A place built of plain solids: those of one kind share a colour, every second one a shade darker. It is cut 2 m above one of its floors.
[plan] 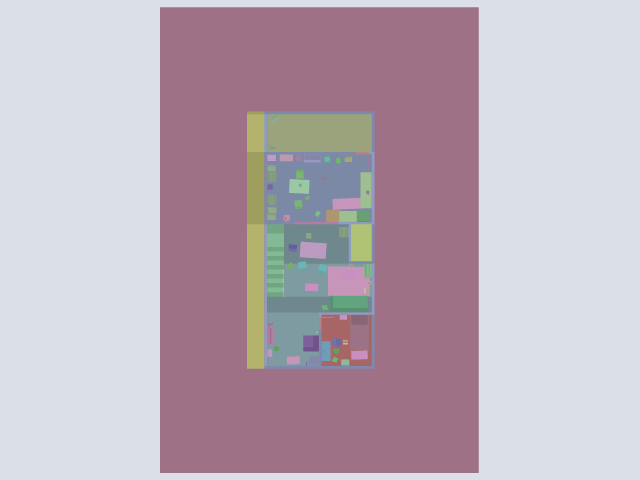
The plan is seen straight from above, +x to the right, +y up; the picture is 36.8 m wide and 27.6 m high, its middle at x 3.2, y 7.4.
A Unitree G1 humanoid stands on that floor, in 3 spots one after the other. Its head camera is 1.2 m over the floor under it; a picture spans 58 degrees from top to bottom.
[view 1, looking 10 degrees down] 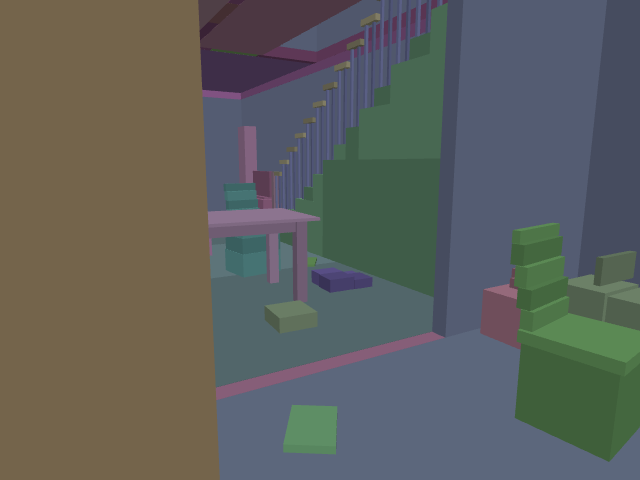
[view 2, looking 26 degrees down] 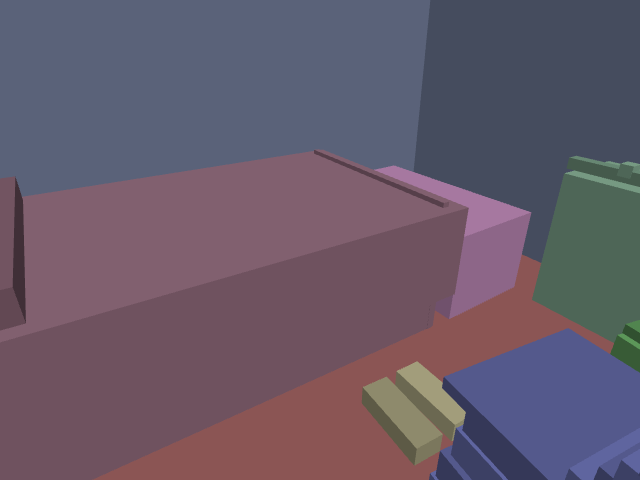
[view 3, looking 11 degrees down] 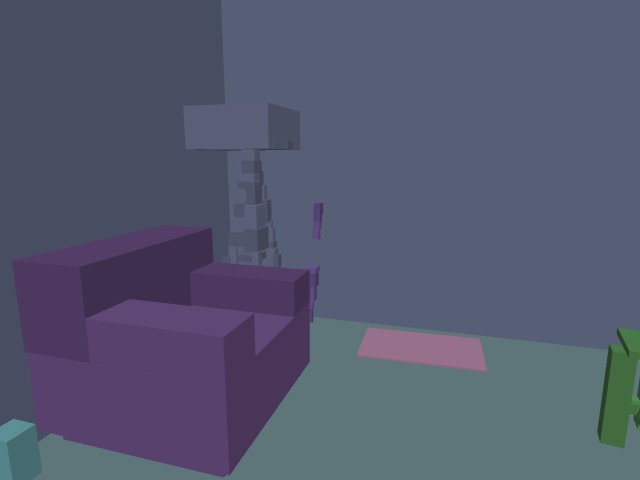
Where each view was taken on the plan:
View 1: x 3.92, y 10.47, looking -120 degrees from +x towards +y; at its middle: stair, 5.68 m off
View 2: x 3.92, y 2.38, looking -32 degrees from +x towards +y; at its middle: child_bed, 1.42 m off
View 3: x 1.52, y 3.12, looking -73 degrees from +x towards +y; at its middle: wall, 3.16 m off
